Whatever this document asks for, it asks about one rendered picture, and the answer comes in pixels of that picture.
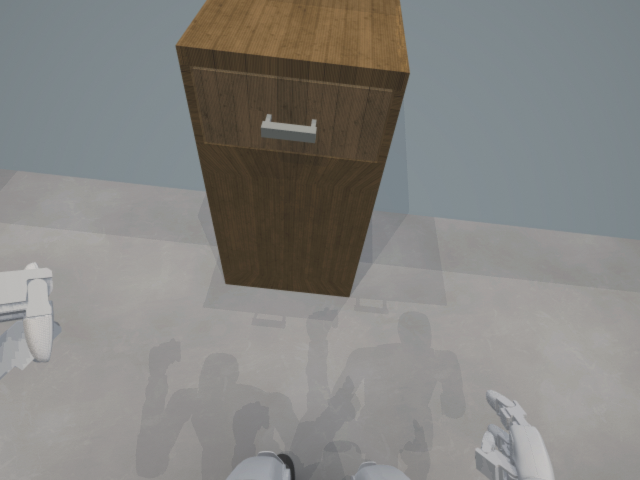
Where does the cabinet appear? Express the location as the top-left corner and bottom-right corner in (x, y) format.
(175, 0), (410, 297)

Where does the left robot shin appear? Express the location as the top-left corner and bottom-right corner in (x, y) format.
(257, 451), (284, 464)

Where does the robot right hand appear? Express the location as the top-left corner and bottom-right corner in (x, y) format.
(475, 390), (555, 480)

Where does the handle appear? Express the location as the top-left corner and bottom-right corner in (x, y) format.
(261, 114), (317, 143)

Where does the robot left hand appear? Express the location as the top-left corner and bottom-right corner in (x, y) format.
(0, 262), (62, 380)

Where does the left robot thigh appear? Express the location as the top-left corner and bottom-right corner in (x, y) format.
(226, 456), (290, 480)

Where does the drawer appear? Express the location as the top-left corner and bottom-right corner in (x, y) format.
(192, 66), (392, 161)

